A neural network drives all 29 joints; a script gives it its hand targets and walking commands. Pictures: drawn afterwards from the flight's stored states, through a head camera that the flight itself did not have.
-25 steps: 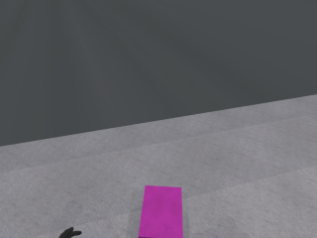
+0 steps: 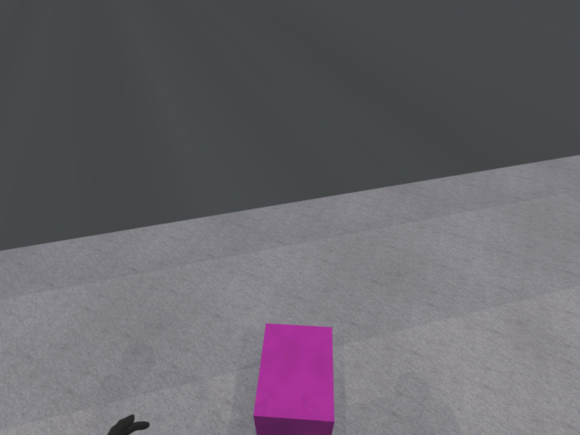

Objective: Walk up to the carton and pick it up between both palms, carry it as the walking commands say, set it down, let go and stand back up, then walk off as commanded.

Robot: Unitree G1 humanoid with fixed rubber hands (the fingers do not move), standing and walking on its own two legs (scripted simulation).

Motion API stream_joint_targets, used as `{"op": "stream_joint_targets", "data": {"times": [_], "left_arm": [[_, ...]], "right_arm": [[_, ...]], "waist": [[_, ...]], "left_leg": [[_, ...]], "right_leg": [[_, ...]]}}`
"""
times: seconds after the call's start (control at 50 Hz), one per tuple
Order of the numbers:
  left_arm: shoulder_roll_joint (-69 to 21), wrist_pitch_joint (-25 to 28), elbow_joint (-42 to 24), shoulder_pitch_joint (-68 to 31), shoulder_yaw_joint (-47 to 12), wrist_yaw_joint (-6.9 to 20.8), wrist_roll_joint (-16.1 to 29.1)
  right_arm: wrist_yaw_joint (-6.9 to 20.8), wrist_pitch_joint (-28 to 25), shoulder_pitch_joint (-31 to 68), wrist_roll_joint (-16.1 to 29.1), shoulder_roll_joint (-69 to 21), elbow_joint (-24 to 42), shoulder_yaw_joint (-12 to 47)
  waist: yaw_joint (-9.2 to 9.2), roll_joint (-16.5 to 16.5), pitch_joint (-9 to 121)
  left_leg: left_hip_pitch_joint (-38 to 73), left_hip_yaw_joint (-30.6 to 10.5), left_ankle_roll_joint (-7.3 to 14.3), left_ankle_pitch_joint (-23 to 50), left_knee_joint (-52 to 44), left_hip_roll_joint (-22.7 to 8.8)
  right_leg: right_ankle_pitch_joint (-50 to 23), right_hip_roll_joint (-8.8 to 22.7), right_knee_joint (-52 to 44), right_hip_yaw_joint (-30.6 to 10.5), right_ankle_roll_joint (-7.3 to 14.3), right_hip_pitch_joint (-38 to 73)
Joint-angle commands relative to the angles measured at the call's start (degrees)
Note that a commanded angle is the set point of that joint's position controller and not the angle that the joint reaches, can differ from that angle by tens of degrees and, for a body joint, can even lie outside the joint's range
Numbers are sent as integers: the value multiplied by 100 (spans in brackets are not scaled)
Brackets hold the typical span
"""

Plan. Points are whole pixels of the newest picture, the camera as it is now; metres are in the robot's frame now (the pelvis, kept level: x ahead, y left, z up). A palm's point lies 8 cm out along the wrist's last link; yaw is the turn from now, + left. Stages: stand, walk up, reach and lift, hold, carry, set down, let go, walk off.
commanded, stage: walk off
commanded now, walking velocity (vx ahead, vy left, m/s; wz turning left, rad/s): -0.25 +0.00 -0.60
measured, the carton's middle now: (296, 382) +0.53 -0.01 -0.66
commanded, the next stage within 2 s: stand in 0.96 s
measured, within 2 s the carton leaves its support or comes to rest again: neither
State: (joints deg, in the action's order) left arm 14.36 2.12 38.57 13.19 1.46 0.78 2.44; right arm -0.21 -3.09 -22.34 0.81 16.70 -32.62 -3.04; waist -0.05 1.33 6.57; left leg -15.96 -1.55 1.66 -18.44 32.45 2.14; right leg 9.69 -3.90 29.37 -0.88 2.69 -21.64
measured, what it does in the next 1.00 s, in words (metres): walks backwards, turning right: right foot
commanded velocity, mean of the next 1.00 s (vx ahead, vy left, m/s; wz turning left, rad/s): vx -0.23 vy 0.00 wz -0.56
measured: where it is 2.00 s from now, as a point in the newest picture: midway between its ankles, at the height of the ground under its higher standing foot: outside the picture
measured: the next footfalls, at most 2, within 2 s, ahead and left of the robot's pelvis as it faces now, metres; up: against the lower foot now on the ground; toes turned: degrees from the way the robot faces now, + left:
right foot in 0.88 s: -0.18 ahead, -0.15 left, +0.00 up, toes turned -24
left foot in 1.16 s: -0.17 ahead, +0.14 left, +0.00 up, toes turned -30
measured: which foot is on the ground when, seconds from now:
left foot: down 0.00-0.88, up 0.90-1.00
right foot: down 0.00-0.48, up 0.50-0.86, down 0.88-1.00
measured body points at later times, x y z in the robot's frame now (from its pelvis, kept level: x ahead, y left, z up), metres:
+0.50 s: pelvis -0.07 +0.02 +0.00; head -0.04 +0.02 +0.45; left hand +0.08 +0.26 -0.12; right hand +0.01 -0.27 -0.10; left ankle -0.09 +0.10 -0.73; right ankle +0.06 -0.09 -0.73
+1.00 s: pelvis -0.20 +0.03 -0.01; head -0.19 +0.01 +0.44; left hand +0.03 +0.22 -0.12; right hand -0.17 -0.28 -0.10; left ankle -0.14 +0.12 -0.69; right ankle -0.22 -0.13 -0.73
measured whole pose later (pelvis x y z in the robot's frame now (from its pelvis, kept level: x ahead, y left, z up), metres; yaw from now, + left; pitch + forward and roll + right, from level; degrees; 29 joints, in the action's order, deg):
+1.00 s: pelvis -0.20 +0.03 -0.01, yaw -29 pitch -5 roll +2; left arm 14.6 -4.9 38.5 13.4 2.7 0.4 2.4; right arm -0.1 6.5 -9.4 0.8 16.6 -32.6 -3.2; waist 1.7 0.1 -7.3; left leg -21.4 8.0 -1.8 -27.6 56.9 -2.7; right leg 16.1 2.3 38.8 -6.6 -3.7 -18.2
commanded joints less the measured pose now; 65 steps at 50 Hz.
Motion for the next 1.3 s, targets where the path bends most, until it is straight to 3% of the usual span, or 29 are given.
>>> {"op": "stream_joint_targets", "data": {"times": [0.0, 0.16, 0.2, 0.24, 0.28, 0.38, 0.42, 0.44, 0.46, 0.48, 0.56, 0.6, 0.66, 0.72, 0.76, 0.78, 0.82, 0.84, 0.86, 0.9, 1.04, 1.06, 1.08, 1.1, 1.12, 1.14, 1.18, 1.24, 1.28], "left_arm": [[458, -27, 17, 71, 49, 10, -385], [843, -348, -293, 175, 162, -20, -415], [925, -446, -310, 121, 188, -51, -444], [1183, -500, -223, 391, 294, -133, -503], [1117, -552, -374, 6, 318, -190, -536], [1100, -548, -289, -183, 415, -97, -535], [973, -503, -361, -342, 356, -66, -405], [475, -475, -300, 69, 354, -120, -294], [740, -519, -314, -95, 395, -188, -522], [1102, -601, -210, 100, 489, -158, -579], [1155, -771, 35, 789, 525, -101, -435], [1019, -728, 12, 564, 479, -103, -376], [884, -733, -457, -451, 385, 42, -370], [644, -611, -326, 9, 393, 71, -270], [687, -533, -119, 525, 394, 35, -318], [963, -529, -23, 628, 499, 41, -327], [1753, -577, -106, 711, 636, 27, -337], [1821, -594, -135, 754, 702, 26, -410], [1730, -570, -171, 329, 686, -31, -478], [1475, -569, -358, -372, 620, -156, -458], [1402, -546, -450, -531, 618, -112, -449], [1317, -555, -399, -653, 590, -125, -397], [820, -513, -330, -176, 450, -102, -391], [310, -521, -328, 69, 354, -92, -438], [716, -531, -319, -123, 452, -127, -515], [817, -580, -125, 140, 492, -93, -513], [854, -624, -76, 51, 556, -42, -542], [875, -690, 84, 352, 546, -70, -456], [879, -660, -2, 17, 537, -47, -453]], "right_arm": [[11, 127, 209, -161, 315, 14, -45], [-183, 637, 612, -171, 1020, 284, -278], [-215, 722, 771, -135, 839, 455, -253], [-198, 788, 670, -121, 791, 532, -221], [-151, 785, 549, -129, 742, 464, -239], [-170, 715, -244, -25, 624, 106, -255], [-266, 728, -671, -113, 957, -90, -401], [-289, 735, -358, -162, 1307, 52, -507], [-260, 783, 529, -206, 1182, 348, -399], [-240, 809, 1162, -275, 948, 479, -284], [-313, 716, 2318, -250, 501, 732, -118], [-306, 756, 2102, -194, 432, 789, -131], [-219, 801, 921, -167, 599, 430, -165], [-173, 745, 662, -227, 961, 95, -265], [-137, 767, 1096, -164, 962, 101, -242], [-143, 752, 1076, -207, 882, 98, -223], [-118, 810, 1500, -138, 502, 452, -149], [-36, 850, 2036, -147, 562, 563, -113], [32, 877, 1863, -108, 643, 482, -163], [117, 820, 1765, -70, 586, 393, -170], [93, 720, 668, -74, 403, 91, -225], [60, 672, 293, -83, 369, -165, -252], [12, 636, -95, -146, 629, -257, -315], [-1, 616, -54, -178, 1173, -169, -388], [-3, 623, 512, -256, 1298, -58, -418], [-4, 578, 996, -261, 1082, 50, -329], [-108, 559, 1722, -241, 749, 187, -243], [-157, 561, 1723, -162, 641, 295, -195], [-158, 531, 1303, -109, 550, 263, -163]], "waist": [[-2, -355, -627], [233, -295, -739], [151, -806, -1236], [252, -2125, -1246], [114, -1946, -1378], [-106, -1610, -724], [-350, -1202, -426], [-332, 877, -107], [-209, 980, -779], [206, 436, -824], [766, 182, -849], [574, 135, -984], [-204, 352, -989], [-151, 742, -352], [195, 474, -582], [231, 153, -633], [373, -2416, -1252], [631, -2076, -1452], [375, -1583, -1462], [201, -2032, -1654], [-181, -1562, -477], [-403, -1239, -318], [-445, 37, -91], [-388, 1929, -123], [-262, 1193, -498], [111, 511, -747], [199, 482, -1214], [360, 580, -1083], [52, 240, -812]], "left_leg": [[213, -398, 164, 1087, -450, -693], [215, -147, 134, 1037, -155, -1107], [-80, 209, -103, -586, 355, -546], [-209, 320, -237, -1995, 1434, 344], [-295, -244, -238, -2113, 2093, 181], [563, 186, -239, -1086, 458, 283], [2434, -78, 68, -233, -1832, -163], [2659, -1807, 327, -326, -1720, -2117], [947, -1735, 703, 1212, -1660, -3074], [-150, -1037, 1081, 1757, -1693, -2710], [-400, 385, 812, 3159, -1006, -1827], [222, 462, 920, 3377, -787, -1836], [791, 75, 853, 3059, -711, -2005], [1426, 292, 823, 2950, -247, -2096], [555, 618, 530, 1951, -172, -2164], [-22, 882, 199, 914, 121, -1910], [-1524, 1294, -425, -1866, 1938, -174], [-1573, 326, -436, -2128, 2954, -164], [-1144, -16, -370, -1566, 3205, -483], [-783, 315, -447, -845, 3302, -320], [1225, -27, -180, -718, 495, -552], [1901, 93, -123, -20, -446, -538], [2486, -755, 40, -453, -1350, -1290], [1904, -1940, 17, -100, -1572, -2838], [618, -1744, 358, -63, -1764, -3298], [-274, -1224, 344, -424, -1848, -2798], [-1013, -508, -27, -904, -2182, -2053], [-70, -138, 283, -148, -1753, -1836], [944, -285, 520, 285, -1488, -1951]], "right_leg": [[-1194, 864, -375, -952, -53, 339], [-1218, 701, 294, -691, -335, -310], [-1171, 1145, -532, -1793, -113, -774], [-113, 1499, -1758, -3185, 130, -1008], [397, 1608, -2062, -3754, 401, -1176], [-634, 1010, -2123, -2885, -269, -233], [406, 69, -1463, -1690, -1187, -1141], [1898, -618, 1233, -468, -1110, -1988], [2424, -117, 2858, 37, -1053, -2146], [2414, 31, 4054, -154, -1029, -1266], [1478, 212, 5463, 30, -1119, -895], [1747, 227, 4996, 145, -1180, -1228], [1977, 601, 3265, 294, -1070, -871], [2332, 603, 1778, 491, -850, -126], [1054, 701, 975, 648, -682, 422], [357, 856, 626, 152, -575, 892], [-1666, 2342, -817, -3091, 292, 433], [-1002, 2633, -1333, -3681, 752, -259], [102, 2505, -1480, -3188, 569, -813], [1167, 1917, -1517, -2410, 241, -1376], [670, 1512, -1057, -2350, -69, -825], [925, 1343, -759, -2078, -214, -1011], [1490, 823, 536, -1430, -492, -1413], [2550, -6, 2193, -590, -708, -1958], [2536, 276, 3143, -861, -646, -1700], [2075, 213, 3676, -819, -572, -1123], [1204, -45, 4499, -779, -694, -974], [1219, 29, 4760, -470, -698, -1151], [1311, 118, 4455, -321, -706, -1409]]}}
